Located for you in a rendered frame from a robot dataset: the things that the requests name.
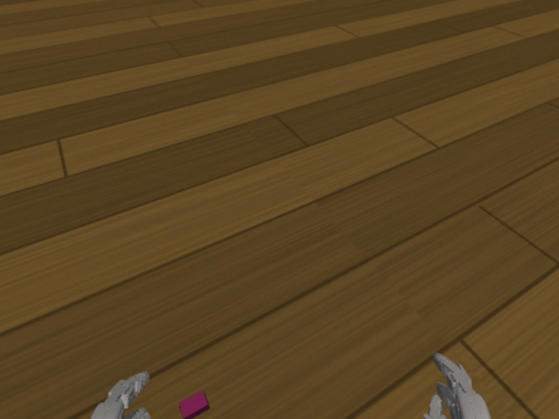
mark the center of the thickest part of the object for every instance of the small box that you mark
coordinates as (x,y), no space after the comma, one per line
(194,405)

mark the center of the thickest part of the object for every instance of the left robot hand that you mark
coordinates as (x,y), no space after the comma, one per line
(120,398)

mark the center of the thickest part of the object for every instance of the right robot hand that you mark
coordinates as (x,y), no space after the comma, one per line
(460,398)

